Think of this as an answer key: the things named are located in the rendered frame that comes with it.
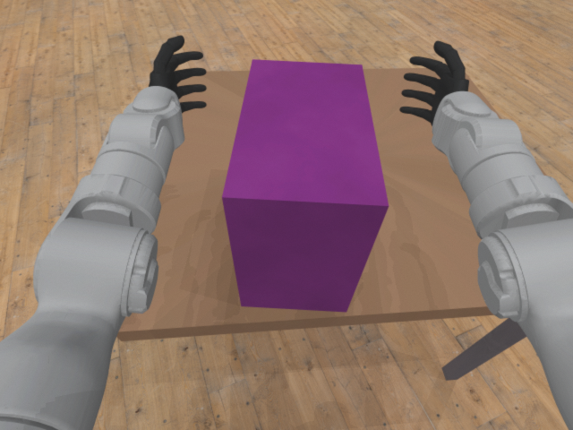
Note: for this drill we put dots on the robot left hand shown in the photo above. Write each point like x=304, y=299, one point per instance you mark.
x=164, y=73

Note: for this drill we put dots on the robot left forearm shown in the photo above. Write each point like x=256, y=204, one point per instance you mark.
x=124, y=185

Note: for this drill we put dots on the carton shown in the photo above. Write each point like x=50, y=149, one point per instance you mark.
x=304, y=197

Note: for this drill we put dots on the right robot upper arm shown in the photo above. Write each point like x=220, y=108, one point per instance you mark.
x=526, y=274

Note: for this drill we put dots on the robot right forearm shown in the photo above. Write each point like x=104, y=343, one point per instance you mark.
x=504, y=185

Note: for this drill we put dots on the left robot upper arm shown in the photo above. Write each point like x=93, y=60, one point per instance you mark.
x=54, y=368

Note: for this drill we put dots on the robot right hand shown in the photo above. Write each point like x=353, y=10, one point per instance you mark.
x=452, y=79

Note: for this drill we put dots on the table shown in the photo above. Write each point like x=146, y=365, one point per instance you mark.
x=422, y=266

